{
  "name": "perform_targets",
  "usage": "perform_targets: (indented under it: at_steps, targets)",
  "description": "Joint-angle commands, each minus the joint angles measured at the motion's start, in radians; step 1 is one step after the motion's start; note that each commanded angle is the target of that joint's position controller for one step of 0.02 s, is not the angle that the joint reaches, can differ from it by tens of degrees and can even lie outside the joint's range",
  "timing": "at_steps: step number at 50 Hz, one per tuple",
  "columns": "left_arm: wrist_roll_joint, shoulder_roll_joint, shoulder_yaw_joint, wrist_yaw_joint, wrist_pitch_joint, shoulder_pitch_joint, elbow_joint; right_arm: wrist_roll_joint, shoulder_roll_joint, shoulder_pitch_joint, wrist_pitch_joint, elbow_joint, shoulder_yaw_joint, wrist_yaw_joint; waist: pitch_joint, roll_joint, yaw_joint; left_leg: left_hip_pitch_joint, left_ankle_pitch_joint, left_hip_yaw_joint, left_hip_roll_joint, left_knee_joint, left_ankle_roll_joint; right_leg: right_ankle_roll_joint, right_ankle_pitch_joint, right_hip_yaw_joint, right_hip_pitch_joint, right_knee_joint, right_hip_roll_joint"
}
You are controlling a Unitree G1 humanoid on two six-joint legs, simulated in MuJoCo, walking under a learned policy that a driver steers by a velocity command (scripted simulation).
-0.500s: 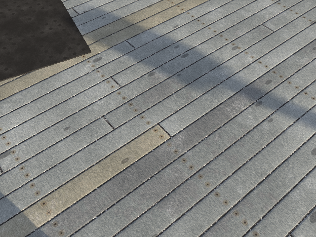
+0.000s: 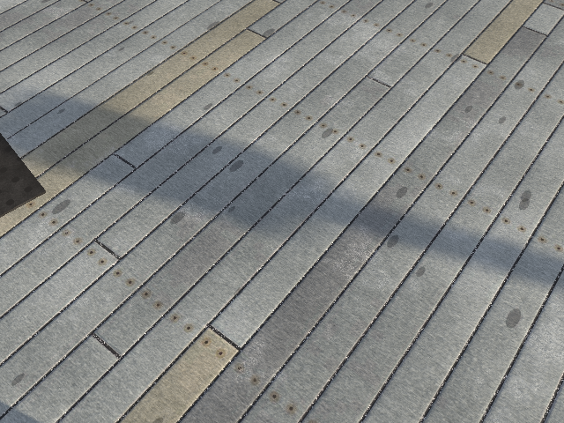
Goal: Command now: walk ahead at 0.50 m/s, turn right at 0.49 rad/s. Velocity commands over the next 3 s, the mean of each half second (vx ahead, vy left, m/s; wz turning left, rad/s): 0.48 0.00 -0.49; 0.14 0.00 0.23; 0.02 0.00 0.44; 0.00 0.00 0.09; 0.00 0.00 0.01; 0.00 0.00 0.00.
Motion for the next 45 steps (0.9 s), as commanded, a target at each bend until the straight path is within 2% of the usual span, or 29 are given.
perform_targets:
  at_steps: [1, 2, 3, 4, 5, 6, 7, 8, 10, 13, 16, 20, 23, 24, 25, 27, 28, 29, 30, 31, 32, 33, 34, 35, 37, 38, 40, 43, 45]
  targets:
    - [0.014, 0.135, 0.056, 0.012, -0.014, 0.308, 0.043, 0.002, -0.194, 0.008, 0.012, -0.048, -0.041, -0.004, -0.158, 0.104, 0.178, -0.091, 1.155, -0.018, 0.268, 0.516, 0.065, -0.085, -0.064, 0.002, 0.345, -0.109, 0.078]
    - [0.025, 0.221, 0.085, 0.022, -0.014, 0.416, 0.057, 0.007, -0.17, -0.013, 0.009, -0.089, -0.037, 0.006, -0.247, 0.003, 0.226, -0.319, 0.745, -0.011, 0.223, 0.845, 0.044, -0.154, -0.142, 0.261, 0.568, -0.137, -0.12]
    - [0.016, 0.299, 0.103, 0.022, -0.003, 0.369, 0.033, 0.028, -0.097, 0.006, 0.001, -0.164, -0.029, 0.029, -0.31, -0.231, 0.137, -0.75, -0.116, -0.107, -0.028, 1.199, -0.006, -0.334, -0.065, 0.852, 0.808, -0.259, -0.384]
    - [-0.009, 0.27, 0.096, 0.023, 0.007, 0.356, 0.038, 0.01, -0.158, -0.115, -0.009, -0.186, -0.038, 0.034, -0.248, -0.03, 0.149, -0.873, -0.024, -0.292, 0.039, 1.2, 0.014, -0.296, -0.084, 0.795, 0.767, -0.308, -0.347]
    - [-0.014, 0.233, 0.085, 0.027, 0.007, 0.297, 0.033, 0.019, -0.154, -0.166, -0.023, -0.214, -0.035, 0.039, -0.145, -0.006, 0.12, -0.891, 0.073, -0.294, 0.081, 1.125, 0.018, -0.252, -0.038, 0.673, 0.651, -0.332, -0.329]
    - [-0.013, 0.184, 0.073, 0.028, 0.003, 0.258, 0.031, 0.018, -0.151, -0.156, -0.027, -0.205, -0.036, 0.037, -0.075, 0.077, 0.072, -0.837, 0.118, -0.289, 0.112, 1.029, 0.012, -0.204, 0.085, 0.586, 0.53, -0.355, -0.286]
    - [-0.021, 0.159, 0.063, 0.032, -0.004, 0.225, 0.023, 0.0, -0.141, -0.152, -0.01, -0.204, -0.037, 0.035, -0.054, 0.1, 0.036, -0.78, 0.134, -0.29, 0.132, 0.97, 0.001, -0.159, 0.156, 0.5, 0.451, -0.368, -0.227]
    - [-0.025, 0.158, 0.059, 0.036, -0.014, 0.221, 0.019, -0.017, -0.125, -0.118, 0.011, -0.206, -0.033, 0.036, -0.061, 0.047, 0.013, -0.717, 0.13, -0.29, 0.139, 0.926, -0.019, -0.164, 0.243, 0.465, 0.389, -0.372, -0.211]
    - [-0.035, 0.17, 0.058, 0.038, -0.034, 0.26, 0.031, -0.03, -0.121, -0.138, 0.043, -0.223, -0.034, 0.042, -0.055, 0.032, 0.003, -0.708, 0.122, -0.275, 0.144, 0.857, -0.052, -0.158, 0.335, 0.417, 0.357, -0.375, -0.17]
    - [-0.033, 0.207, 0.063, 0.04, -0.037, 0.324, 0.032, -0.027, -0.129, -0.259, 0.06, -0.276, -0.034, 0.052, -0.037, -0.006, 0.033, -0.774, 0.235, -0.244, 0.141, 0.729, -0.082, -0.115, 0.369, 0.388, 0.359, -0.386, -0.124]
    - [-0.032, 0.209, 0.063, 0.038, -0.029, 0.398, 0.03, -0.021, -0.139, -0.383, 0.066, -0.327, -0.032, 0.057, -0.035, -0.038, 0.082, -0.843, 0.335, -0.239, 0.124, 0.61, -0.088, -0.068, 0.383, 0.411, 0.428, -0.377, -0.113]
    - [-0.026, 0.199, 0.055, 0.046, -0.028, 0.463, 0.033, -0.017, -0.134, -0.493, 0.062, -0.371, -0.019, 0.065, -0.032, -0.059, 0.124, -0.87, 0.416, -0.23, 0.096, 0.463, -0.071, -0.045, 0.424, 0.413, 0.534, -0.358, -0.115]
    - [-0.016, 0.186, 0.045, 0.059, -0.024, 0.493, 0.044, -0.009, -0.119, -0.547, 0.046, -0.394, -0.004, 0.065, -0.015, -0.064, 0.142, -0.794, 0.429, -0.192, 0.044, 0.329, -0.04, -0.015, 0.662, 0.373, 0.567, -0.287, -0.107]
    - [-0.013, 0.188, 0.043, 0.062, -0.023, 0.491, 0.045, -0.006, -0.121, -0.532, 0.038, -0.393, -0.002, 0.063, -0.024, -0.076, 0.134, -0.73, 0.428, -0.188, 0.023, 0.286, -0.024, 0.002, 0.722, 0.366, 0.565, -0.259, -0.105]
    - [-0.01, 0.194, 0.042, 0.066, -0.026, 0.474, 0.042, -0.005, -0.136, -0.482, 0.031, -0.379, -0.005, 0.059, -0.042, -0.09, 0.109, -0.639, 0.42, -0.193, 0.003, 0.249, -0.004, 0.024, 0.781, 0.37, 0.555, -0.222, -0.106]
    - [-0.01, 0.22, 0.044, 0.07, -0.04, 0.421, 0.036, -0.007, -0.186, -0.276, 0.014, -0.306, -0.021, 0.045, -0.115, -0.106, 0.015, -0.446, 0.442, -0.195, -0.024, 0.17, 0.039, 0.056, 0.902, 0.365, 0.582, -0.061, -0.106]
    - [-0.02, 0.228, 0.044, 0.066, -0.047, 0.386, 0.029, -0.012, -0.199, -0.145, -0.002, -0.265, -0.026, 0.036, -0.168, -0.081, -0.057, -0.274, 0.614, -0.224, 0.024, 0.082, 0.062, 0.068, 0.792, 0.333, 0.527, 0.099, -0.07]
    - [-0.034, 0.183, 0.031, 0.064, -0.054, 0.398, -0.004, -0.029, -0.26, -0.01, -0.01, -0.238, -0.034, 0.026, -0.3, 0.039, -0.081, -0.014, 1.073, -0.413, 0.241, 0.194, 0.113, 0.084, 0.327, 0.285, 0.355, 0.368, -0.003]
    - [-0.09, 0.115, 0.027, 0.07, -0.037, 0.632, 0.039, -0.005, -0.303, -0.002, 0.006, -0.223, -0.05, 0.039, -0.491, 0.295, 0.016, 0.227, 1.539, -0.759, 0.51, 0.249, 0.348, 0.144, -0.493, 0.228, 0.15, 0.716, 0.154]
    - [-0.037, 0.203, 0.035, 0.072, -0.026, 0.604, 0.065, 0.029, -0.244, -0.069, 0.022, -0.247, -0.042, 0.053, -0.456, 0.11, 0.022, 0.112, 1.409, -0.787, 0.451, 0.159, 0.354, 0.133, -0.422, 0.272, 0.1, 0.75, 0.109]
    - [-0.009, 0.194, 0.034, 0.066, -0.019, 0.476, 0.045, 0.036, -0.187, -0.178, 0.026, -0.261, -0.028, 0.053, -0.292, 0.053, 0.032, -0.022, 1.202, -0.676, 0.382, 0.118, 0.324, 0.14, -0.363, 0.257, 0.048, 0.738, 0.061]
    - [0.008, 0.179, 0.029, 0.061, -0.014, 0.395, 0.019, 0.028, -0.144, -0.243, 0.033, -0.272, -0.014, 0.05, -0.187, 0.011, 0.048, -0.15, 1.079, -0.604, 0.318, 0.069, 0.279, 0.14, -0.328, 0.234, 0.03, 0.671, 0.026]
    - [0.015, 0.182, 0.032, 0.054, -0.002, 0.329, -0.009, 0.028, -0.156, -0.239, 0.035, -0.266, -0.015, 0.045, -0.134, 0.028, 0.049, -0.228, 1.028, -0.558, 0.272, 0.033, 0.251, 0.144, -0.306, 0.227, 0.03, 0.617, 0.004]
    - [0.02, 0.168, 0.029, 0.05, 0.013, 0.339, -0.011, 0.026, -0.173, -0.217, 0.039, -0.25, -0.02, 0.043, -0.119, 0.047, 0.066, -0.289, 1.023, -0.527, 0.235, 0.02, 0.226, 0.149, -0.284, 0.214, 0.076, 0.582, 0.001]
    - [0.009, 0.14, 0.022, 0.051, 0.034, 0.369, -0.012, 0.018, -0.205, -0.204, 0.044, -0.245, -0.032, 0.046, -0.157, 0.07, 0.089, -0.339, 0.986, -0.503, 0.208, 0.014, 0.215, 0.162, -0.278, 0.195, 0.126, 0.534, 0.01]
    - [0.006, 0.138, 0.02, 0.053, 0.041, 0.363, -0.017, 0.015, -0.217, -0.207, 0.048, -0.25, -0.038, 0.047, -0.168, 0.077, 0.093, -0.361, 0.919, -0.501, 0.198, 0.005, 0.212, 0.167, -0.277, 0.188, 0.131, 0.507, 0.011]
    - [0.004, 0.144, 0.021, 0.059, 0.056, 0.314, -0.037, 0.008, -0.234, -0.205, 0.065, -0.258, -0.048, 0.046, -0.161, 0.095, 0.084, -0.409, 0.689, -0.518, 0.179, -0.022, 0.205, 0.177, -0.278, 0.179, 0.119, 0.442, 0.008]
    - [0.003, 0.157, 0.021, 0.065, 0.074, 0.22, -0.071, 0.004, -0.243, -0.184, 0.095, -0.271, -0.061, 0.044, -0.13, 0.128, 0.051, -0.455, 0.23, -0.598, 0.158, -0.083, 0.189, 0.181, -0.261, 0.183, 0.088, 0.364, 0.004]
    - [-0.001, 0.159, 0.019, 0.067, 0.076, 0.175, -0.09, 0.002, -0.249, -0.174, 0.11, -0.278, -0.07, 0.042, -0.106, 0.142, 0.034, -0.457, 0.071, -0.653, 0.157, -0.107, 0.181, 0.183, -0.256, 0.189, 0.074, 0.312, 0.007]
